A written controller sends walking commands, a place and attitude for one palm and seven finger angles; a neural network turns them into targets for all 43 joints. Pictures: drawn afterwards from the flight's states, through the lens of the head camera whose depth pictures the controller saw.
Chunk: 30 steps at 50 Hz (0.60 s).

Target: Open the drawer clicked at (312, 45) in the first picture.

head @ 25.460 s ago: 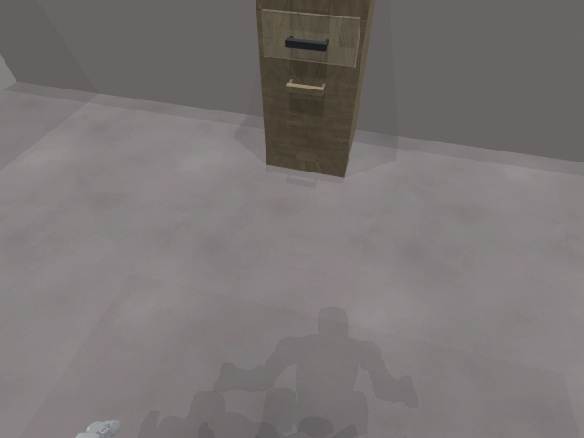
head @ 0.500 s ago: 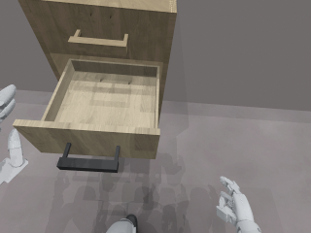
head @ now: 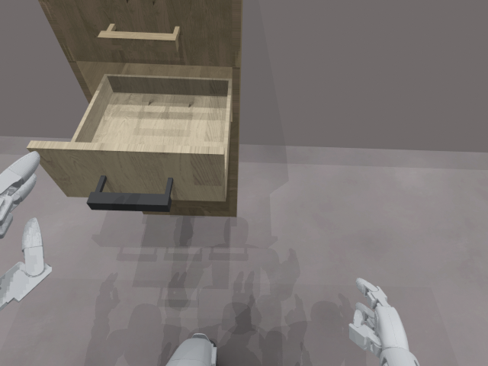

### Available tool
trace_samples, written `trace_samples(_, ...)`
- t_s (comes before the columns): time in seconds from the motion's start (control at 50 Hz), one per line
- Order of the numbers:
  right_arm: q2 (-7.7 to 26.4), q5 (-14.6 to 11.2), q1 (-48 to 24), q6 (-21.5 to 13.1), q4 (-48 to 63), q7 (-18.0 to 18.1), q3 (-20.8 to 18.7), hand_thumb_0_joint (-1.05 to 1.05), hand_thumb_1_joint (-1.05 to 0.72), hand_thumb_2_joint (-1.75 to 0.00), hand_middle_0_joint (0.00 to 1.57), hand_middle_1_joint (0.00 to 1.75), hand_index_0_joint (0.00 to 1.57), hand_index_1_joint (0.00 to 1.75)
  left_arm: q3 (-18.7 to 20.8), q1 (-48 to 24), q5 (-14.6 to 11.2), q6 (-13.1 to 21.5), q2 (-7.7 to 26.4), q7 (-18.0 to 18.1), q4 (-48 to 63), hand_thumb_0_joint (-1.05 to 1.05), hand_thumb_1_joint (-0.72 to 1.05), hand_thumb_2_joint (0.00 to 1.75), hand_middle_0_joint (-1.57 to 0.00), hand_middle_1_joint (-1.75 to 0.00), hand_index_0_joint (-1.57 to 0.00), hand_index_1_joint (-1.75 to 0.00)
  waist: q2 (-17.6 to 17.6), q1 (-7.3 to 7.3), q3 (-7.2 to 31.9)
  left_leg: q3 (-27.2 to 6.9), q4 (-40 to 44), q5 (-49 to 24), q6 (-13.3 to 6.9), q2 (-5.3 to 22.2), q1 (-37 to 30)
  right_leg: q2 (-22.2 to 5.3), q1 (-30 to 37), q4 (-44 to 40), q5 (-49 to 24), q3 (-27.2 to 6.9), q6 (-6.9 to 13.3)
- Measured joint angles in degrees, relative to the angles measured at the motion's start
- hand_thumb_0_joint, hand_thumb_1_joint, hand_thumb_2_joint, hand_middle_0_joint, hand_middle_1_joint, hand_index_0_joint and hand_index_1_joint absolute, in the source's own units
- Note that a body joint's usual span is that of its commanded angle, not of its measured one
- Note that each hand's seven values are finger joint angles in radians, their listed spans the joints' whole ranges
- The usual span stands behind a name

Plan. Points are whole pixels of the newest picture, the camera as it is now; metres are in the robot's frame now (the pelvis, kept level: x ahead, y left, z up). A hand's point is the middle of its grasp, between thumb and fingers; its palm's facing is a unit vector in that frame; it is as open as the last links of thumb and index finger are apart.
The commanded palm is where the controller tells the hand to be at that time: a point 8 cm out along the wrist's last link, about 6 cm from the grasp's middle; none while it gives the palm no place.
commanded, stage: stop stepping back and stand still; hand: left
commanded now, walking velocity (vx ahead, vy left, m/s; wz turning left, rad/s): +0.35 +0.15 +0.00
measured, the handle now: (133, 191) +0.45 +0.26 -0.07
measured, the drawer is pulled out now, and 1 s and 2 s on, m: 0.30 0.30 0.30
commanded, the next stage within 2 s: let the arm hang, fingers relaxed in 0.56 s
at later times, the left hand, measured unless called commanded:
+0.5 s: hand out of the picture +0.11 +0.24 +0.18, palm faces +0.43 -0.80 -0.43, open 7.4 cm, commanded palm +0.05 +0.29 +0.19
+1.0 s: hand out of the picture -0.04 +0.18 -0.16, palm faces +0.16 -0.97 -0.18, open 6.9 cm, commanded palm none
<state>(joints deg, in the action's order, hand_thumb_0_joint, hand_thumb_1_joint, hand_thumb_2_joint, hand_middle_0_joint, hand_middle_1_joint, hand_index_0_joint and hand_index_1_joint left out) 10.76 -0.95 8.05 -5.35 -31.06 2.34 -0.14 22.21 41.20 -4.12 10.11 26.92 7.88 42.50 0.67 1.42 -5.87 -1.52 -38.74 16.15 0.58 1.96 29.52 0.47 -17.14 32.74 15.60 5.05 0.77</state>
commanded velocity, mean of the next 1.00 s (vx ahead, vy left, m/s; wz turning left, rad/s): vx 0.08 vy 0.01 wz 0.00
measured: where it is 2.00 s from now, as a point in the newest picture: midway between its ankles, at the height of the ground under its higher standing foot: outside the picture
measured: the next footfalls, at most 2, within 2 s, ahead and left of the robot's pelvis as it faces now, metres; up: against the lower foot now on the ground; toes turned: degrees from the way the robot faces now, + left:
left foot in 0.20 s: -0.02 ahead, +0.12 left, +0.00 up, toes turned +8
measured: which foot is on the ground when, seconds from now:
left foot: up 0.00-0.18, down 0.20-1.00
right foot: down 0.00-1.00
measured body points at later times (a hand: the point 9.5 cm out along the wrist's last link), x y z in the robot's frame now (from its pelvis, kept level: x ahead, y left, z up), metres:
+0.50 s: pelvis -0.06 +0.00 +0.00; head -0.07 +0.00 +0.45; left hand +0.08 +0.28 +0.20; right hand +0.10 -0.23 -0.08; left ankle -0.05 +0.11 -0.73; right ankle +0.00 -0.10 -0.73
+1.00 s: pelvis -0.06 +0.00 +0.01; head -0.04 +0.02 +0.46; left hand -0.05 +0.23 -0.15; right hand +0.00 -0.23 -0.13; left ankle -0.06 +0.11 -0.73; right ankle -0.02 -0.09 -0.73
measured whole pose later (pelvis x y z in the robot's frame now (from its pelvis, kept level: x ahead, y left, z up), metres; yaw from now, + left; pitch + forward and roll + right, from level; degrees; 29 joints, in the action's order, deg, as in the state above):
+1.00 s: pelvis -0.06 +0.00 +0.01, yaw +6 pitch -2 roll -1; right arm 9.3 1.4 15.1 1.1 -54.2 1.2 0.5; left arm 2.3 16.5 0.6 -2.7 10.0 1.7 -52.0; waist -1.8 0.1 -5.1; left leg 1.5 -30.2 14.6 -0.6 0.9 13.3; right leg 0.3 -13.7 27.8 12.0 5.5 2.2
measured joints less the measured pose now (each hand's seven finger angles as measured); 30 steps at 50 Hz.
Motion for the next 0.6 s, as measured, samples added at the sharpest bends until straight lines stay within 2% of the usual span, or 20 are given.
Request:
trace_samples(0.04, 0.07, -0.19, 1.03, 1.14, -1.73, 0.25, -0.43, 0.01, -0.91, -0.9, 0.21, 0.3, 0.2, 0.3, -0.35, -0.16, 0.1, 0.0, -1.03, 0.19, -0.93, 0.01, 0.89, 0.9, -0.21, -0.31, -0.21, -0.31, -0.85, -0.32, 0.89, -0.51, -14.1, 3.8, 0.41, -2.29, 2.58, -1.0, -0.3, 0.69, 0.07, -0.23, 0.61)
trace_samples(0.08, 0.15, -0.09, 2.47, 2.29, -3.44, 0.58, -0.69, 0.01, -0.91, -0.9, 0.21, 0.3, 0.2, 0.3, -0.51, -0.84, 0.39, -0.23, -2.82, 0.5, -3.28, 0.01, 0.89, 0.9, -0.22, -0.31, -0.21, -0.31, -1.97, -0.12, 2.92, 0.33, -22.22, 4.83, 0.28, -3.43, 2.05, -2.17, -0.46, 0.22, -0.28, -0.71, 0.6)
trace_samples(0.12, 0.42, 0.05, 4.24, 2.54, -4.64, 0.88, -0.83, 0.01, -0.91, -0.9, 0.21, 0.3, 0.2, 0.3, -0.7, -1.91, 1.2, -0.2, -4.25, 1.04, -6.48, 0.01, 0.89, 0.9, -0.21, -0.31, -0.21, -0.31, -2.81, 0.34, 5.15, 1.57, -19.11, 6.27, -0.63, -2.91, -2.26, -3.07, -0.64, -0.8, -1.13, -0.8, 0.39)
trace_samples(0.16, 1.19, 0.15, 6.05, 1.54, -5.27, 0.96, -0.96, 0.01, -0.91, -0.9, 0.21, 0.3, 0.2, 0.3, -1.31, -2.87, 2.01, -0.35, -5.34, 1.58, -8.52, 0.01, 0.89, 0.9, -0.21, -0.31, -0.21, -0.31, -3.09, 0.82, 6.78, 2.29, -7.49, 7.3, -2.0, -1.82, -9.02, -3.61, -1.03, -1.44, -1.87, -0.33, 0.14)
trace_samples(0.2, 2.76, 0.51, 7.57, -0.31, -4.64, 1.14, -1.35, 0.01, -0.91, -0.9, 0.21, 0.3, 0.2, 0.3, -2.17, -3.44, 2.23, -0.32, -6.12, 1.96, -8.02, 0.01, 0.89, 0.9, -0.21, -0.31, -0.21, -0.31, -1.64, 1.49, 6.98, 1.87, 7.43, 5.07, -3.38, 0.02, -15.94, -3.24, -2.02, -0.45, -1.88, 1.28, -0.17)
trace_samples(0.22, 2.73, 0.72, 7.51, -1.1, -4.83, 1.24, -1.83, 0.01, -0.91, -0.9, 0.21, 0.3, 0.2, 0.3, -2.3, -4.16, 2.3, -0.08, -5.87, 2.03, -7.63, 0.01, 0.89, 0.9, -0.21, -0.31, -0.21, -0.31, -2.23, 1.51, 5.95, 1.84, 9.01, 1.97, -2.45, -0.34, -16.28, -3.78, -2.53, 0.95, -1.27, 1.21, -0.36)
trace_samples(0.28, 1.87, 0.58, 7.66, -2.08, -4.72, 0.86, -1.84, 0.01, -0.91, -0.9, 0.2, 0.3, 0.2, 0.3, -1.56, -3.5, 2.61, 0.49, -4.25, 1.72, -6.47, 0.01, 0.89, 0.9, -0.21, -0.31, -0.21, -0.31, -3.52, 0.55, 4.58, 2.53, 7.98, 0.2, 0.1, -1.08, -16.28, -3.36, -2.81, 4.64, 5.33, -0.32, -1.13)
trace_samples(0.32, 1.45, 0.3, 7.91, -2.49, -4.35, 0.56, -1.39, 0.01, -0.91, -0.9, 0.2, 0.3, 0.2, 0.3, -0.87, -2.84, 2.66, 1.17, -3.09, 1.48, -6.13, 0.01, 0.89, 0.9, -0.21, -0.31, -0.21, -0.31, -2.59, 0.69, 4.55, 1.85, 6.7, 0.6, 0.54, -0.72, -15.64, -2.1, -1.14, 2.52, 3.39, -0.05, -0.75)
trace_samples(0.36, 1.23, -0.05, 7.43, -2.29, -4.63, 0.26, -1.0, 0.01, -0.91, -0.9, 0.2, 0.3, 0.2, 0.3, -0.58, -3.34, 2.58, 2.05, -2.55, 1.19, -6.64, 0.01, 0.89, 0.9, -0.21, -0.31, -0.21, -0.31, -1.11, 0.63, 3.93, 0.83, 4.46, 1.95, -0.11, -0.07, -14.94, -1.18, 0.17, 0.17, -2.31, 0.79, 0.55)
trace_samples(0.4, 0.9, -0.18, 6.72, -1.4, -5.31, 0.12, -0.84, 0.01, -0.91, -0.9, 0.2, 0.3, 0.2, 0.3, -0.63, -3.94, 2.41, 2.54, -2.87, 1.02, -7.29, 0.01, 0.89, 0.9, -0.21, -0.31, -0.21, -0.31, -0.56, 0.15, 4.25, 0.45, 0.43, 6.25, -1.57, -0.35, -13.26, -0.85, 0.05, -0.07, -2.42, 0.99, 1.61)
trace_samples(0.44, 0.58, 0.0, 5.89, -0.57, -6.14, 0.05, -0.66, 0.01, -0.91, -0.9, 0.2, 0.3, 0.2, 0.3, -1.02, -4.5, 2.27, 2.63, -4.07, 1.08, -8.15, 0.01, 0.89, 0.9, -0.21, -0.31, -0.21, -0.31, -0.93, -0.2, 4.74, 1.62, -2.75, 6.94, -2.36, -1.23, -12.23, -1.12, -0.22, -0.3, -2.29, 0.55, 1.9)
trace_samples(0.5, 0.58, 0.37, 5.43, -0.3, -5.9, 0.39, 0.0, 0.01, -0.91, -0.9, 0.21, 0.3, 0.2, 0.3, -1.96, -5.03, 2.26, 2.05, -5.69, 1.54, -8.87, 0.01, 0.89, 0.9, -0.21, -0.31, -0.21, -0.31, -1.07, 0.08, 5.23, 2.82, 5.33, 4.58, -3.33, -1.44, -15.0, -1.2, -0.71, 0.28, -1.84, 0.61, 1.46)
trace_samples(0.54, 0.07, 0.62, 5.22, -0.42, -5.41, 0.57, 0.27, 0.01, -0.91, -0.9, 0.21, 0.3, 0.2, 0.3, -2.43, -5.48, 2.24, 1.63, -5.99, 1.71, -9.49, 0.01, 0.89, 0.9, -0.21, -0.31, -0.21, -0.31, -1.75, 0.12, 4.69, 3.0, 5.96, -0.14, -2.4, -1.65, -15.29, -1.07, -1.03, 2.46, 2.22, -0.32, 0.47)
trace_samples(0.6, -0.89, 0.64, 5.93, -0.81, -4.36, 0.52, 0.81, 0.01, -0.91, -0.9, 0.2, 0.3, 0.2, 0.3, -2.35, -5.37, 2.77, 0.66, -5.16, 1.61, -9.82, 0.01, 0.89, 0.9, -0.21, -0.31, -0.21, -0.31, -2.24, 0.22, 5.31, 2.58, 6.12, -0.08, -1.46, -1.97, -15.24, -0.65, 0.32, 2.38, 3.92, -1.28, -0.71)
